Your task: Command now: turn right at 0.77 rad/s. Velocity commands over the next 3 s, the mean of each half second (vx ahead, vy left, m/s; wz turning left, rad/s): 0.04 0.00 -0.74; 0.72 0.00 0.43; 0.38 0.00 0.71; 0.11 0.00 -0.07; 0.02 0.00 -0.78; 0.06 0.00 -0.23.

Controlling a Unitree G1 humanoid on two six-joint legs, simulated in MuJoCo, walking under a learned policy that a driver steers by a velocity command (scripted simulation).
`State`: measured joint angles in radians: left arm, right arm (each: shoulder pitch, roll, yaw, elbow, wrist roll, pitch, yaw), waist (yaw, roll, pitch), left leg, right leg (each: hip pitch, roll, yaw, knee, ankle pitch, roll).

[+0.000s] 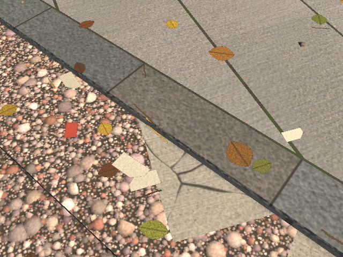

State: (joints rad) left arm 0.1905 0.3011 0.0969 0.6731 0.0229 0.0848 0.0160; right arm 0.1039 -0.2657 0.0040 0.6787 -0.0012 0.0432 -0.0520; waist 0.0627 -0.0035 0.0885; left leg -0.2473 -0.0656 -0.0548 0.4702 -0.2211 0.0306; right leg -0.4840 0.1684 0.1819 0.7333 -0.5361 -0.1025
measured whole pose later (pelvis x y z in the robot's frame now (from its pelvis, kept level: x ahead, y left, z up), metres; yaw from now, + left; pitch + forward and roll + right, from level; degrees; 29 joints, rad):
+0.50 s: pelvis -0.01 -0.05 -0.01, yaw -24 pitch +2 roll +0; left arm 0.17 0.25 0.04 0.58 0.02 0.05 -0.02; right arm 0.30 -0.30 -0.06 0.70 -0.05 0.03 0.02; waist -0.04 0.05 0.01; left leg -0.42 0.10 0.11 0.98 -0.51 -0.02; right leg -0.31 0.02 -0.03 0.62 -0.35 -0.05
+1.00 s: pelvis +0.27 -0.11 -0.03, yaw -7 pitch +4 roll +2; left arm 0.48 0.23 0.01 0.87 0.04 -0.07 0.02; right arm 0.11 -0.26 -0.03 0.64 -0.01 0.00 0.07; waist -0.01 0.00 -0.01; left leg -0.68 -0.10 0.18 0.91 -0.36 0.21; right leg 0.11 -0.09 -0.23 0.73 -0.30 0.01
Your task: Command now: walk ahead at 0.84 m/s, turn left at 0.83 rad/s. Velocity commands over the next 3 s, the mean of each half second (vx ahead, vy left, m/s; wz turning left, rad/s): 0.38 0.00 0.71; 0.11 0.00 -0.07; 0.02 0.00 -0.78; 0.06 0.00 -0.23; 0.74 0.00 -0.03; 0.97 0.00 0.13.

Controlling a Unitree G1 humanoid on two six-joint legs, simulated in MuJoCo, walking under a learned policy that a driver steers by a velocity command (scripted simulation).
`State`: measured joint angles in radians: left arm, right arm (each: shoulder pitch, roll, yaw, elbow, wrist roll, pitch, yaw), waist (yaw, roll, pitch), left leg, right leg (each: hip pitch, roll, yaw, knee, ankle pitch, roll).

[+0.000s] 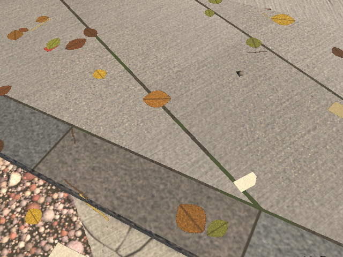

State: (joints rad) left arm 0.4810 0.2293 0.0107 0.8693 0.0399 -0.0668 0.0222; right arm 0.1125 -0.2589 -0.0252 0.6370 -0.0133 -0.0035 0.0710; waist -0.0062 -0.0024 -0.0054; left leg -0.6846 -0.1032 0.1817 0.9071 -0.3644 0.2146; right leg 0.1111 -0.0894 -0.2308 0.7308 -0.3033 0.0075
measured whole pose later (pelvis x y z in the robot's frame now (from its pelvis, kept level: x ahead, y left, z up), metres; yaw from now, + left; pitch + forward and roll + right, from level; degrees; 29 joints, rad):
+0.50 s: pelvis +0.31 +0.00 +0.08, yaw +23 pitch +0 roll -1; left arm 0.18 0.25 0.00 0.68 0.03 -0.05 0.03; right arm 0.21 -0.33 -0.06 0.72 -0.02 -0.01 0.00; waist 0.00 0.02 0.12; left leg -0.43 -0.16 -0.12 1.24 -0.44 0.00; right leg -0.51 0.02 -0.06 0.56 -0.06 -0.04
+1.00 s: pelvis +0.36 +0.03 +0.08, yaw +17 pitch +1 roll -1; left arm 0.31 0.27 0.08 0.81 0.04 0.06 0.00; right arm 0.31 -0.20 0.00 0.75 -0.02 -0.01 -0.06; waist 0.02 -0.06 -0.01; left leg -0.13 -0.01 0.09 0.38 -0.26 0.06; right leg -0.66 0.02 -0.02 1.32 -0.41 0.03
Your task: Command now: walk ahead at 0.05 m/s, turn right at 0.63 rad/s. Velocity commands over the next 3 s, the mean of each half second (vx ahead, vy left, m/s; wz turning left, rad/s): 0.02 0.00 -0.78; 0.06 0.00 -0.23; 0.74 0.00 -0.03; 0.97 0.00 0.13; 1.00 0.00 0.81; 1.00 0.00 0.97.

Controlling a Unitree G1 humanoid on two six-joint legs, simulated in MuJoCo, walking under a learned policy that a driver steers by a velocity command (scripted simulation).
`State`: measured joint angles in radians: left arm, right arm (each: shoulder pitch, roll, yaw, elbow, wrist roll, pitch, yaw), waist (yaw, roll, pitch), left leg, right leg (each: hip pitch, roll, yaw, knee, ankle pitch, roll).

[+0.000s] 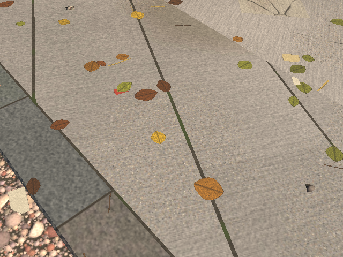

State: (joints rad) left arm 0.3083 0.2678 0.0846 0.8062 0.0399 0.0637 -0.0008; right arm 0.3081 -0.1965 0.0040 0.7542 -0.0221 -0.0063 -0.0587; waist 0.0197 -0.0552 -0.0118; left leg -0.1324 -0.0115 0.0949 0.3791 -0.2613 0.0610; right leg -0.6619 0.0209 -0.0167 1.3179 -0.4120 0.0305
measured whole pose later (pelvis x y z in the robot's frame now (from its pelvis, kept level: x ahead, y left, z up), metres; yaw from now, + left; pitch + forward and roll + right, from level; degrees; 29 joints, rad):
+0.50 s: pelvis +0.03 -0.05 +0.02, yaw -25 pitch +2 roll +0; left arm 0.20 0.28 0.08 0.64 0.02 0.06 0.01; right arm 0.17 -0.26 -0.03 0.64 -0.03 0.04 -0.02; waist 0.01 0.02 0.05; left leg -0.56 0.02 -0.06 1.03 -0.34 -0.06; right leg -0.37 0.13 0.08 0.54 -0.19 -0.09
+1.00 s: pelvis +0.05 -0.01 +0.02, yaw -31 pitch +0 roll +0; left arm 0.27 0.28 0.07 0.77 0.01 0.10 -0.02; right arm 0.19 -0.23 -0.05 0.73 -0.04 0.06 -0.02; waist 0.04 -0.03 0.00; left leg -0.18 -0.05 0.03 0.33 -0.54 0.00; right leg -0.26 0.04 -0.06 0.77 -0.53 -0.01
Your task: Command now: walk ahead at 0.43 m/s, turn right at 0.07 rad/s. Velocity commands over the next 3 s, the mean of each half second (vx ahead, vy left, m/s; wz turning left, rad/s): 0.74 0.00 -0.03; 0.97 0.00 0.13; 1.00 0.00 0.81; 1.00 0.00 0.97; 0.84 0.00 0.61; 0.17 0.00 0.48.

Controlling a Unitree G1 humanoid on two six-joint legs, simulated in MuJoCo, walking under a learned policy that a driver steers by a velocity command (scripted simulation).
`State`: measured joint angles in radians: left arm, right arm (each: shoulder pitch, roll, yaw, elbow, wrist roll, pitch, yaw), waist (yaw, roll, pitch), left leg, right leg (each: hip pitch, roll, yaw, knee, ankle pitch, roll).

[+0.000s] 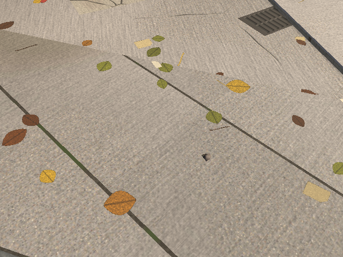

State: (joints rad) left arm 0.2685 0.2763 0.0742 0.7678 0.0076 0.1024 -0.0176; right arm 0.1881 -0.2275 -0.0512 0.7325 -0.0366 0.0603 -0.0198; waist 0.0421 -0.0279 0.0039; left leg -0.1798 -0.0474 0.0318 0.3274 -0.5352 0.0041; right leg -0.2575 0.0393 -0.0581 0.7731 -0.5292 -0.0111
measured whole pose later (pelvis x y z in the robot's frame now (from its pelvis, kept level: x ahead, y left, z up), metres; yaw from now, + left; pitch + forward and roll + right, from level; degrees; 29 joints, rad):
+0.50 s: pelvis +0.09 +0.05 -0.01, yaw +1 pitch +1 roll +2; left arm 0.30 0.25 0.05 0.90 0.03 -0.04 0.00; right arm 0.11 -0.26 -0.06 0.71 -0.03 0.01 0.04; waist -0.02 -0.03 0.01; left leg -0.41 -0.01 0.15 0.67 -0.36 0.06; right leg -0.04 -0.07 -0.07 0.58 -0.60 -0.09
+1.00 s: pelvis +0.44 +0.05 -0.02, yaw +6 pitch +3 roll +0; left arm -0.05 0.23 0.00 0.68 0.04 -0.07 -0.02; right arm 0.54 -0.22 -0.03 0.98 -0.02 -0.09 0.00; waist -0.07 -0.01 0.05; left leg 0.14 0.00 -0.03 0.56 -0.48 0.07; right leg -0.58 0.00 -0.08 0.62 -0.09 -0.09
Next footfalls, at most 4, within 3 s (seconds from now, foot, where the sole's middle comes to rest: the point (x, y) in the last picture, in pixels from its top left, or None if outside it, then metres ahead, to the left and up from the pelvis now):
0.04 right None -0.02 -0.07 -0.78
0.46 left None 0.17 0.15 -0.76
0.98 right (190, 232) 0.63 -0.04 -0.76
1.44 left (135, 155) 1.00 0.23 -0.76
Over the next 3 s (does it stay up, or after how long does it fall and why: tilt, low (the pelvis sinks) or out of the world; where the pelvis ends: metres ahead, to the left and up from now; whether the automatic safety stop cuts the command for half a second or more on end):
stays up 1.53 0.91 0.01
